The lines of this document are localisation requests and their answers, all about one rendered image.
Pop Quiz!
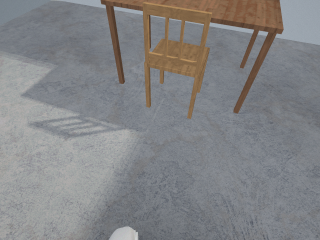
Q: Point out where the chair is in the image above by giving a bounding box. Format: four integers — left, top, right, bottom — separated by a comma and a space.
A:
142, 2, 212, 119

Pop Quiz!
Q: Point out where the left robot thigh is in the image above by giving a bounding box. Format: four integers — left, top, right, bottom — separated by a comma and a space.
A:
109, 227, 139, 240

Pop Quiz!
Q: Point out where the table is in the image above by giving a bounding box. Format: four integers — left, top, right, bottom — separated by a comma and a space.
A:
100, 0, 284, 114

